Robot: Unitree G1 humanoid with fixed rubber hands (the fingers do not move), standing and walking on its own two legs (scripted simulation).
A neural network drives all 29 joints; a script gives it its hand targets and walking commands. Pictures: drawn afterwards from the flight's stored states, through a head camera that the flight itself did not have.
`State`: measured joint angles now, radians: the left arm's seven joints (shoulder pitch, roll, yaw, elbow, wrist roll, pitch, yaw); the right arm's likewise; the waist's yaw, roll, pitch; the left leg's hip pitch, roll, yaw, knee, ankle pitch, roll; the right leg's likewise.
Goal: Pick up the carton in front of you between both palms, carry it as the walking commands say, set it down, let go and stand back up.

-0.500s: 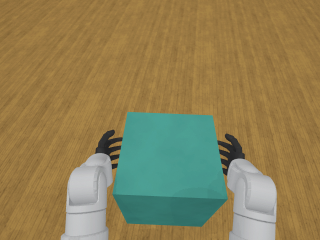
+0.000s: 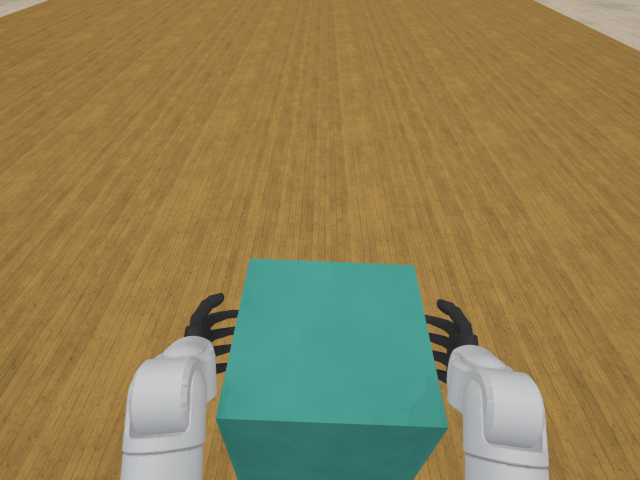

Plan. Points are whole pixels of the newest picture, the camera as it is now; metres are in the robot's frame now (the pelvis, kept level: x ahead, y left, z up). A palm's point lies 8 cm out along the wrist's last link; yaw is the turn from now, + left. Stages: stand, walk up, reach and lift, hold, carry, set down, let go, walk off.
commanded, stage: carry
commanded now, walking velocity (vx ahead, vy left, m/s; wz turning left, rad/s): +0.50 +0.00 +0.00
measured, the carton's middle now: (326, 382) +0.27 +0.00 +0.00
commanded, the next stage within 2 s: none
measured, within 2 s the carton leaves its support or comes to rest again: neither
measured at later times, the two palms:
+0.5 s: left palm (250, 207) +0.55 +0.13 +0.08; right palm (418, 205) +0.58 -0.17 +0.07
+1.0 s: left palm (255, 128) +0.84 +0.15 +0.08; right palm (387, 131) +0.84 -0.15 +0.09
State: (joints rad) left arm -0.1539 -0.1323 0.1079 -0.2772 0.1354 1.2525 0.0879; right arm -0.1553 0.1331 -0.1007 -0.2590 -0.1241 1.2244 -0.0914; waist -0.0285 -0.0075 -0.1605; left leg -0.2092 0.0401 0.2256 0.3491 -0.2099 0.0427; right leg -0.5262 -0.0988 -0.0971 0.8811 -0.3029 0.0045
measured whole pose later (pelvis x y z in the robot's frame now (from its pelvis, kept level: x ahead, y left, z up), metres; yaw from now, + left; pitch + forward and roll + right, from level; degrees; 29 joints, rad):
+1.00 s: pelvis +0.57 +0.00 -0.01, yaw +1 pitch +3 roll +1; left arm -0.17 -0.14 0.10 -0.39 0.13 1.22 0.09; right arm -0.18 0.14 -0.11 -0.37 -0.11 1.19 -0.08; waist -0.01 -0.02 -0.05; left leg -0.22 0.05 0.23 0.46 -0.29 0.02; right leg -0.35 -0.07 -0.17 0.42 -0.09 0.00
